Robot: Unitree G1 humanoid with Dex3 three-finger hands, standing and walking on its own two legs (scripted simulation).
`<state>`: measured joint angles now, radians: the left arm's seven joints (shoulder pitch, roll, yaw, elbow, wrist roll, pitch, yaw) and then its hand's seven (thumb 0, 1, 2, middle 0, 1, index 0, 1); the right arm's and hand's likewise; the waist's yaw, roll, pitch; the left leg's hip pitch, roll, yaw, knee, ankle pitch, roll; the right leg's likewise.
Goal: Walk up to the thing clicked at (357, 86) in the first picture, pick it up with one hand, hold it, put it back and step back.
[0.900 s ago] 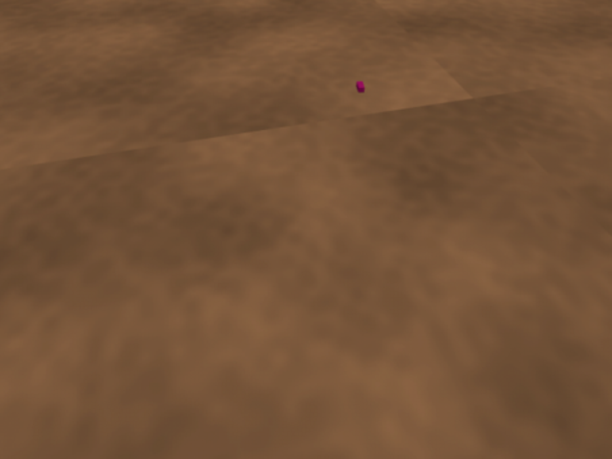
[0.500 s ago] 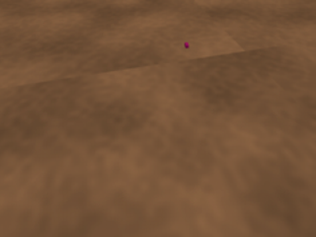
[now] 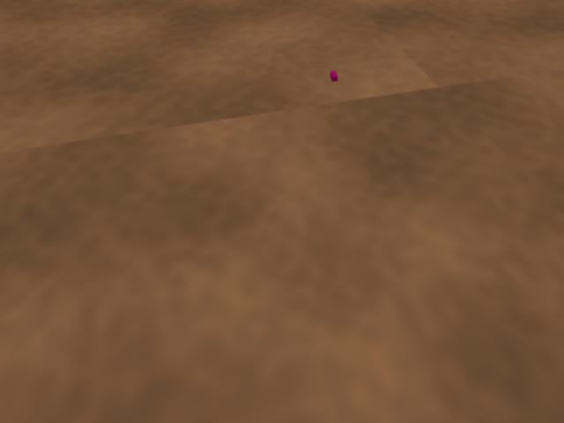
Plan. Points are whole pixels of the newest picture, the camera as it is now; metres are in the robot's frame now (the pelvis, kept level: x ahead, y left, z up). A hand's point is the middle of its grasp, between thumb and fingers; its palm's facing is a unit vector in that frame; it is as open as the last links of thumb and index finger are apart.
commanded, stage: stand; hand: left
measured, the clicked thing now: (334, 76) +2.28 -0.34 -0.77
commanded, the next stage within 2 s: walk up in 0.22 s
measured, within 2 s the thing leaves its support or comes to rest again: neither
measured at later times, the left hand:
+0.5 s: hand (144, 399) +0.18 +0.24 -0.13, palm faces -0.14 -0.91 -0.40, open 7.4 cm
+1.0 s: hand (224, 298) +0.37 +0.14 -0.17, palm faces -0.17 -0.92 -0.34, open 7.4 cm
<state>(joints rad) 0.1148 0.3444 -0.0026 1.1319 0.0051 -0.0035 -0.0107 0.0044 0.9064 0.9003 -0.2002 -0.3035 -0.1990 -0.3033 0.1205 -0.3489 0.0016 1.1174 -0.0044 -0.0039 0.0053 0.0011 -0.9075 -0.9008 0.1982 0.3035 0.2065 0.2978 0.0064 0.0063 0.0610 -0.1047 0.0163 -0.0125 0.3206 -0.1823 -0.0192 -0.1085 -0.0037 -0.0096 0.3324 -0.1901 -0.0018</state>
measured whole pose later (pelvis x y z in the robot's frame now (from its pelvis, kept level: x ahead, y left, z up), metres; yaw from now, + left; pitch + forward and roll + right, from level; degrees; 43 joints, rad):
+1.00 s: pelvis +0.32 -0.14 -0.03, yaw -12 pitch -1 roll -2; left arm 0.38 0.43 0.05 0.95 0.00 -0.07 -0.07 0.01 0.90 0.90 -0.20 -0.30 -0.20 -0.30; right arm 0.15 -0.43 -0.08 0.92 -0.03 -0.04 0.11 0.01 -0.91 -0.90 0.20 0.30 0.21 0.30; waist 0.07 0.02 0.03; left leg -0.50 0.11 0.05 0.53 -0.06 0.02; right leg 0.12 0.03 -0.03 0.34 -0.45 -0.01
